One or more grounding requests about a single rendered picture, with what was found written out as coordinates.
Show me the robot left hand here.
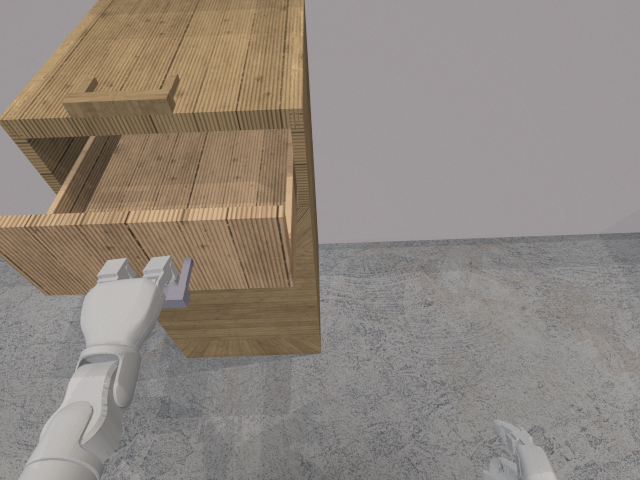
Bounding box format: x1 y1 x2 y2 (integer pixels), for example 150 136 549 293
80 255 180 352

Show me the handle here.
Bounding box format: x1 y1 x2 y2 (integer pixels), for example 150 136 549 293
62 89 176 118
89 258 194 309

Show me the cabinet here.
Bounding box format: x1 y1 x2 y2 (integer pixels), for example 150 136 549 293
0 0 321 358

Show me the left robot forearm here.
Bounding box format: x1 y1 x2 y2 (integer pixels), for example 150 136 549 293
18 344 142 480

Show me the robot right hand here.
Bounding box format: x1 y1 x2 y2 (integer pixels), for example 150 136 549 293
483 420 558 480

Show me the drawer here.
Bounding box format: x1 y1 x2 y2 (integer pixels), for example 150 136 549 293
0 128 297 296

